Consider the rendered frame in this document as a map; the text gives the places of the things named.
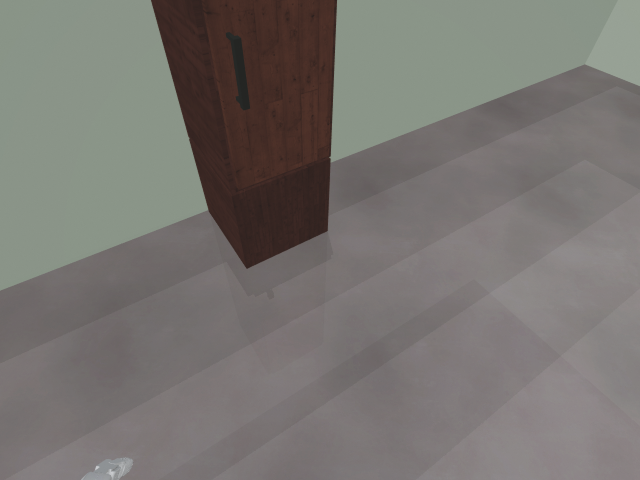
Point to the handle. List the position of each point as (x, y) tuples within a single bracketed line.
[(239, 65)]

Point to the cupboard door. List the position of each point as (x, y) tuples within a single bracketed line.
[(287, 49)]

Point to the left robot hand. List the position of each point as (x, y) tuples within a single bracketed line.
[(110, 470)]

